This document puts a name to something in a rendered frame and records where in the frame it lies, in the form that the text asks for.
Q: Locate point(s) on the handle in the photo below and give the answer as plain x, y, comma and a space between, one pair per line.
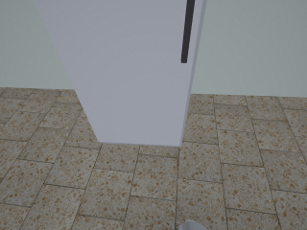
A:
190, 5

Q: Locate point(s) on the fridge door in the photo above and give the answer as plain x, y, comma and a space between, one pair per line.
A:
123, 58

